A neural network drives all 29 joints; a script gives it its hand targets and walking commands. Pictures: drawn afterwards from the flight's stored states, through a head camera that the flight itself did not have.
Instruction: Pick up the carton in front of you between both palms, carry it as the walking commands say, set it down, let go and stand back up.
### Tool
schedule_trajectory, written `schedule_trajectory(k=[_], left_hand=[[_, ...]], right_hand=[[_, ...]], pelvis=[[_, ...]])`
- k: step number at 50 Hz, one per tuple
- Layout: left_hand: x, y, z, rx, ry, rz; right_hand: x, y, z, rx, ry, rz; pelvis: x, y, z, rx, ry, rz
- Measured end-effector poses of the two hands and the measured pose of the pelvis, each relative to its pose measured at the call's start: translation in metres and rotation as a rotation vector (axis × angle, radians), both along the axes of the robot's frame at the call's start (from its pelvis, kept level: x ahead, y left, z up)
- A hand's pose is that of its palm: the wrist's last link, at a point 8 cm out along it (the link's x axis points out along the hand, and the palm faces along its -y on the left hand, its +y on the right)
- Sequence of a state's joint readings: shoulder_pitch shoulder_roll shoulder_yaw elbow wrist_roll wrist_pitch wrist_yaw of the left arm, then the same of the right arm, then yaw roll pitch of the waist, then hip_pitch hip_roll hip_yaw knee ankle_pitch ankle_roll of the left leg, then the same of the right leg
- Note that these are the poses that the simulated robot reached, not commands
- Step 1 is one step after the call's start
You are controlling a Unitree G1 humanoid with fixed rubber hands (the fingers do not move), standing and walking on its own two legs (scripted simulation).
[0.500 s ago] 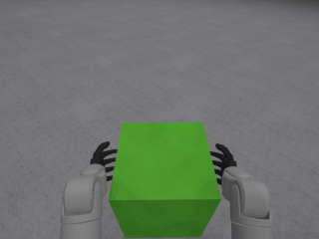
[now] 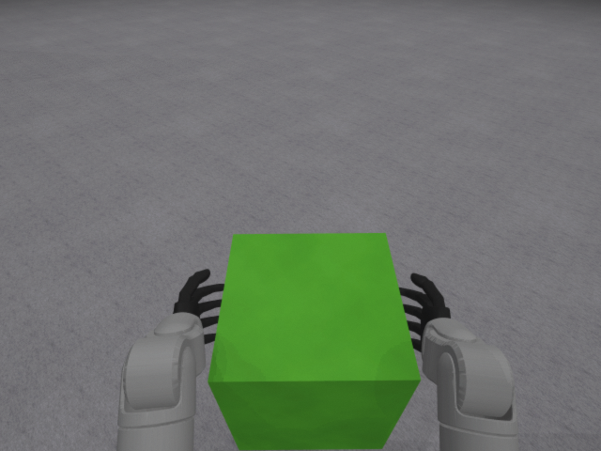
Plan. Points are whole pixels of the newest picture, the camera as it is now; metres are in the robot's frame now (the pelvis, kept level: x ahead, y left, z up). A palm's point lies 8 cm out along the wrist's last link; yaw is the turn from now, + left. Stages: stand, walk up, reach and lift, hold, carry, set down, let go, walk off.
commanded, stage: carry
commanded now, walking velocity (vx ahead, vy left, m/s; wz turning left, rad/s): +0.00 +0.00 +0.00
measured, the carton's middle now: (310, 345) +0.29 +0.00 +0.01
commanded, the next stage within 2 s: hold in 0.96 s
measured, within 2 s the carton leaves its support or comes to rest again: neither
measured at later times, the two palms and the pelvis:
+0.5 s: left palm (190, 367) +0.23 +0.14 +0.06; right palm (437, 371) +0.23 -0.15 +0.06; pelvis -0.04 +0.00 +0.00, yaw +0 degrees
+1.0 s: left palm (198, 372) +0.23 +0.14 +0.04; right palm (440, 375) +0.23 -0.16 +0.04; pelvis -0.06 -0.01 +0.01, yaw -1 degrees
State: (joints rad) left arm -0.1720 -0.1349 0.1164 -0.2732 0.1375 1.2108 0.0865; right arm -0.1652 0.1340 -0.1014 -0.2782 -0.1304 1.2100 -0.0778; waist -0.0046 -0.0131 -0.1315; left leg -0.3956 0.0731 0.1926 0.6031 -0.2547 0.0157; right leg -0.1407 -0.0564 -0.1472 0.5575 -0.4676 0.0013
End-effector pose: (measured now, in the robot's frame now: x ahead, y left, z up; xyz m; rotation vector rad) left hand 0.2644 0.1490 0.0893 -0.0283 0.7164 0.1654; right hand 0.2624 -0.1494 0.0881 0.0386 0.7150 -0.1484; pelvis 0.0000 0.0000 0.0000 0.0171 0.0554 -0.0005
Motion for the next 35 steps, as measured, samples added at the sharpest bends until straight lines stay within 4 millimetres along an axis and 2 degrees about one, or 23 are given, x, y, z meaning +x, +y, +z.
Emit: schedule_trajectory(k=[20, 27, 35], left_hand=[[-0.032, -0.002, -0.025, 0.045, 0.008, -0.029], [-0.033, -0.005, -0.037, 0.070, 0.002, -0.052], [-0.025, -0.007, -0.048, 0.075, -0.029, -0.054]], right_hand=[[-0.030, -0.001, -0.023, -0.055, 0.007, 0.035], [-0.033, -0.004, -0.036, -0.079, 0.001, 0.046], [-0.025, -0.005, -0.046, -0.087, -0.030, 0.050]], pelvis=[[-0.036, -0.003, 0.004, -0.012, -0.038, 0.000], [-0.047, -0.005, 0.005, -0.017, -0.039, -0.001], [-0.056, -0.006, 0.005, -0.020, -0.033, -0.002]])
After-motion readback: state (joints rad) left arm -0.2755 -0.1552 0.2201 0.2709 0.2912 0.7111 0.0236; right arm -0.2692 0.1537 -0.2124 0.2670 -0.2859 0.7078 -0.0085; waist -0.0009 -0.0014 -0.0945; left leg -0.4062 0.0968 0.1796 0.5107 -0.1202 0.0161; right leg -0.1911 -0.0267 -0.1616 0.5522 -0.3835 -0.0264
